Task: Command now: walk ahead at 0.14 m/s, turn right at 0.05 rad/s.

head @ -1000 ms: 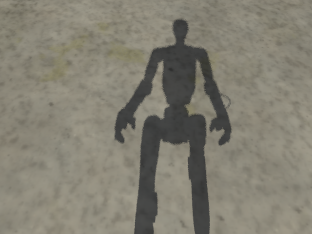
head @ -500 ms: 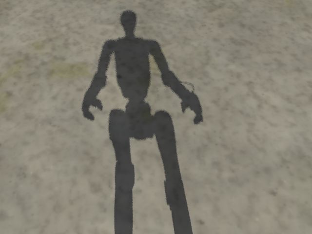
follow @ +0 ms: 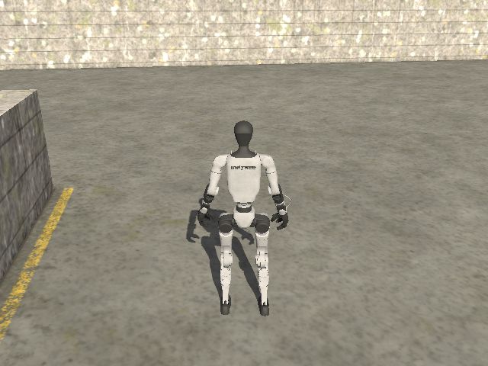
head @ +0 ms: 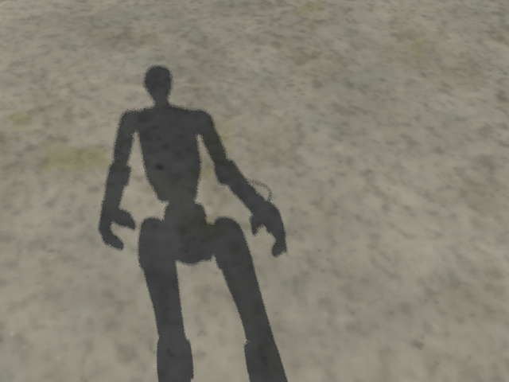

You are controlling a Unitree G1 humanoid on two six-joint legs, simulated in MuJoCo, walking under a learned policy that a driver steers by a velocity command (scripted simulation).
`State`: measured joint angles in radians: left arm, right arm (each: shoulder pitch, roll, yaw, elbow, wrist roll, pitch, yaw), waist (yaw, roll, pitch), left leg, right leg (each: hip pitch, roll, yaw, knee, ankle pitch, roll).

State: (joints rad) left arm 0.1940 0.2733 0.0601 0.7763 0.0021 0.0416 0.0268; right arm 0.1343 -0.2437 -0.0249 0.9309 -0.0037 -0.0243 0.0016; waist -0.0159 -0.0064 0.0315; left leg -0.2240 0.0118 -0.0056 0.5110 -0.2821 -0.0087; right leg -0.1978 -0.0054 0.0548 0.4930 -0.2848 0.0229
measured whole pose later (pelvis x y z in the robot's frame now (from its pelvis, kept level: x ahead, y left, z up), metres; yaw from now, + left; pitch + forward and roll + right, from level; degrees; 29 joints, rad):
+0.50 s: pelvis +0.14 +0.00 +0.00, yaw +0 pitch +1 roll +0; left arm 0.06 0.27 0.05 0.69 -0.03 -0.07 -0.03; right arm 0.42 -0.27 -0.04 1.00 0.02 -0.07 0.00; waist -0.11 -0.02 0.04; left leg 0.09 0.00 0.01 0.21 -0.32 0.01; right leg -0.59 -0.06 -0.02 0.63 -0.07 0.00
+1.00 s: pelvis +0.41 -0.04 +0.00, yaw +12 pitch +0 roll -3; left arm 0.31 0.26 0.07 0.88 0.01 -0.10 0.01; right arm 0.14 -0.28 -0.06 0.81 0.02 -0.04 0.03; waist 0.06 0.03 0.03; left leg -0.69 0.12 -0.04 0.75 0.05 0.02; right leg 0.06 0.04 -0.24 0.19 -0.25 -0.03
